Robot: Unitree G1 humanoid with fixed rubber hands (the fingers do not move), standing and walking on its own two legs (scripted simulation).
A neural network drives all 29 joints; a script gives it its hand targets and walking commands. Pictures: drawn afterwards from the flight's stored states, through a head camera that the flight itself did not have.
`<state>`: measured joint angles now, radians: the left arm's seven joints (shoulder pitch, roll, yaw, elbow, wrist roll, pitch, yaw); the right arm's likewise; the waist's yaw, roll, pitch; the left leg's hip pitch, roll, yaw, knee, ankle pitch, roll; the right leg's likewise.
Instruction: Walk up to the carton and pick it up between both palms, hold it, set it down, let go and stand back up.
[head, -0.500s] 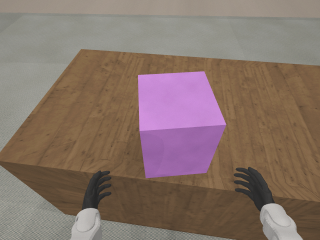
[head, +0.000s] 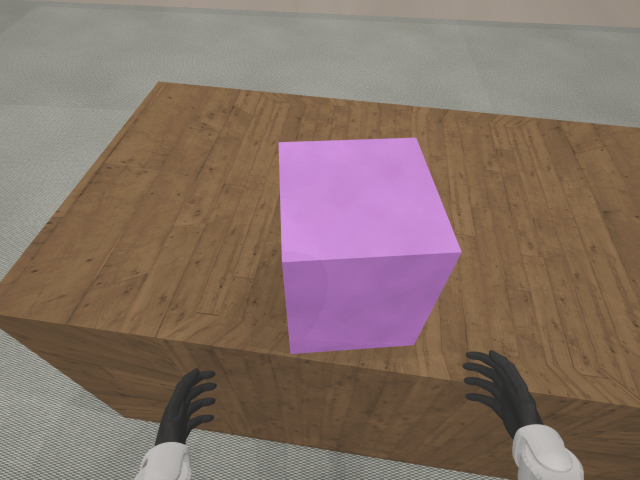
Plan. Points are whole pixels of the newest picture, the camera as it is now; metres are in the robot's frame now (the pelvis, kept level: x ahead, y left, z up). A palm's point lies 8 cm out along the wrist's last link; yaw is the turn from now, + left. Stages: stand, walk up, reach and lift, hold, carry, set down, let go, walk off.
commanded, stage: let go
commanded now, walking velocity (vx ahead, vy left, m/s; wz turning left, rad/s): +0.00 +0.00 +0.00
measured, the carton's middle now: (350, 250) +0.43 -0.02 +0.01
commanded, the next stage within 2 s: stand in 0.24 s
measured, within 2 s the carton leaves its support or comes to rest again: neither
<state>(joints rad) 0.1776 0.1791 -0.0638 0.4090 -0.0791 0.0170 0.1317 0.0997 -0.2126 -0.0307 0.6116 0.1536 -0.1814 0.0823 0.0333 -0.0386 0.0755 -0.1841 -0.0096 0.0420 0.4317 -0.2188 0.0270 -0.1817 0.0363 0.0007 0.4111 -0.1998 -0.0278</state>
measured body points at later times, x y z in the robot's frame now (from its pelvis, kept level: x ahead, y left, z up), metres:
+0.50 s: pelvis +0.01 +0.00 -0.02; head -0.02 +0.01 +0.43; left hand +0.10 +0.25 -0.15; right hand +0.20 -0.23 -0.06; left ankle +0.01 +0.10 -0.74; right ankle +0.01 -0.10 -0.74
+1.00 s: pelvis +0.01 +0.03 -0.01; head -0.01 +0.03 +0.44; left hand +0.09 +0.25 -0.16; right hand -0.07 -0.21 -0.15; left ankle +0.01 +0.10 -0.74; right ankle +0.01 -0.10 -0.74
